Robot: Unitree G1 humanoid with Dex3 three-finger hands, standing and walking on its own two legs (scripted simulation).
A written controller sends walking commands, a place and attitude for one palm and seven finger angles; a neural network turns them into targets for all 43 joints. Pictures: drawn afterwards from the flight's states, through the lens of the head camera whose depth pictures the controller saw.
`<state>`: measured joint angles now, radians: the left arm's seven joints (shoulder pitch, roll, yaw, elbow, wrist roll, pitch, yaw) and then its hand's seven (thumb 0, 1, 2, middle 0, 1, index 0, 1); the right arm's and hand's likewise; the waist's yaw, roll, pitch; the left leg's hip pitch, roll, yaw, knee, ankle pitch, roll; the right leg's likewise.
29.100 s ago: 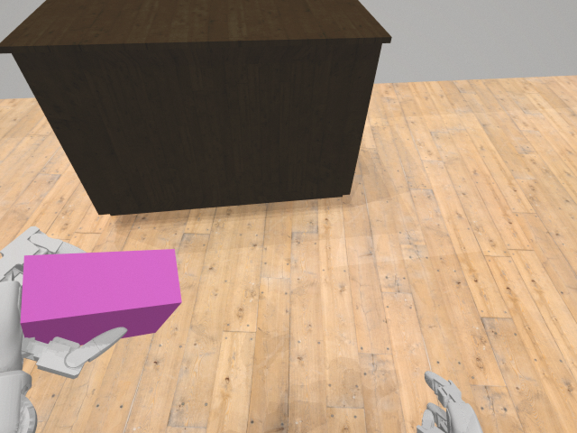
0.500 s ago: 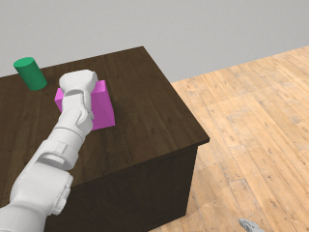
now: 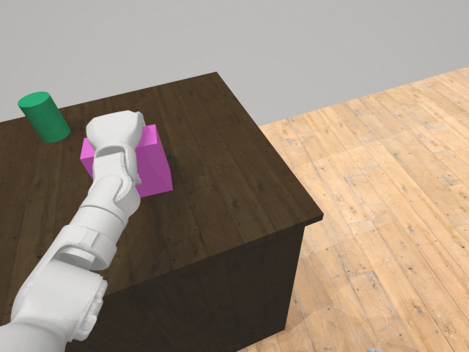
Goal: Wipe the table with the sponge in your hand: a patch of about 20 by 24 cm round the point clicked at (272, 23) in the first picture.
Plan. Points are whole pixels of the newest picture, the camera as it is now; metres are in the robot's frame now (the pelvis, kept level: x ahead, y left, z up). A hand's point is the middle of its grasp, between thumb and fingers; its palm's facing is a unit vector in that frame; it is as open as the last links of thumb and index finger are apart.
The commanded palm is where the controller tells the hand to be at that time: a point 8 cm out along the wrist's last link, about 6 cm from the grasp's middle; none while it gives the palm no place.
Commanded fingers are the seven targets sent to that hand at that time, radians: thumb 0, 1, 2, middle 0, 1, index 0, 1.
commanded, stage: wipe back along the third lane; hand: left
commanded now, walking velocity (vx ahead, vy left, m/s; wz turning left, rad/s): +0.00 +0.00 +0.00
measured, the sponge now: (135, 174) +0.42 +0.22 +0.09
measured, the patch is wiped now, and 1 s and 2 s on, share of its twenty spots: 1.00 1.00 1.00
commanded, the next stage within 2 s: slide back across to the middle lane in 1.30 s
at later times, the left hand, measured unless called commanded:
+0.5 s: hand (129, 170) +0.38 +0.20 +0.15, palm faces +0.12 -0.05 -0.99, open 10.2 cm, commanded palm +0.34 +0.19 +0.18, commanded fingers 0.00 0.10 1.30 -1.20 -1.60 -1.20 -1.60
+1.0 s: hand (135, 193) +0.32 +0.17 +0.15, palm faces +0.18 -0.10 -0.98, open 10.2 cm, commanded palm +0.28 +0.16 +0.17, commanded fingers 0.00 0.10 1.30 -1.20 -1.60 -1.20 -1.60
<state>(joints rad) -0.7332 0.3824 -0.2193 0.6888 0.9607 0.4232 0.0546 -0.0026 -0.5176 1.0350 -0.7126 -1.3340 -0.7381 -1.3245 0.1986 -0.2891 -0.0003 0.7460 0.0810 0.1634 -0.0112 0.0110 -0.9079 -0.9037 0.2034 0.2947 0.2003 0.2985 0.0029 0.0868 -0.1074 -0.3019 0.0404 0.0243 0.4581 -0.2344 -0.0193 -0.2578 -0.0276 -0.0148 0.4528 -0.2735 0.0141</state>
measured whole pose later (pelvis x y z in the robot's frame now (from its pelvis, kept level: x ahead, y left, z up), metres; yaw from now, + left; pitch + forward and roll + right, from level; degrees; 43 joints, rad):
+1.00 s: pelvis +0.00 -0.01 +0.00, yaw +1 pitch +0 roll +1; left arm -0.31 0.34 -0.33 -0.01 0.97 0.62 -0.02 0.00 -0.50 1.03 -0.69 -1.34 -0.72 -1.33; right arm 0.05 -0.28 0.04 0.63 0.09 0.20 0.03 0.01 -0.91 -0.90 0.20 0.29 0.20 0.30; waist 0.08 0.11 -0.09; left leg -0.23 0.04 0.01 0.50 -0.26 -0.04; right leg -0.20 -0.03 -0.03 0.54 -0.33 0.00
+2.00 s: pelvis -0.01 -0.03 -0.01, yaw +0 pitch -2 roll +1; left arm -0.04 0.48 -0.13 -0.29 0.83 0.57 -0.06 -0.01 -0.50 1.03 -0.69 -1.35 -0.72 -1.33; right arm 0.06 -0.29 0.04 0.60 0.07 0.14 -0.02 0.01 -0.91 -0.90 0.20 0.29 0.20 0.30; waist 0.10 0.12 -0.06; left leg -0.21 0.06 0.01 0.50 -0.25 -0.04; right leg -0.19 0.00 -0.02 0.55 -0.32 -0.02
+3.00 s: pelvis -0.02 -0.01 +0.00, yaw +2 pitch +0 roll +0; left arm -0.46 0.49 -0.14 0.33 0.95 0.38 -0.11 -0.01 -0.52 1.04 -0.71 -1.33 -0.74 -1.32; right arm 0.12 -0.30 0.03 0.69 0.08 0.11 -0.04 0.01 -0.91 -0.90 0.20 0.29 0.20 0.30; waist 0.06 0.11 -0.04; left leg -0.23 0.04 -0.02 0.43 -0.20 -0.03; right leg -0.18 -0.02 -0.05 0.45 -0.26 0.00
